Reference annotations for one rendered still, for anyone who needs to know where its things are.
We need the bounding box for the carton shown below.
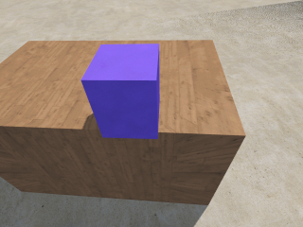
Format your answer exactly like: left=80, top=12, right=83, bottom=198
left=80, top=44, right=160, bottom=139

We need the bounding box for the pedestal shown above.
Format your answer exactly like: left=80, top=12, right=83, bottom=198
left=0, top=40, right=246, bottom=205

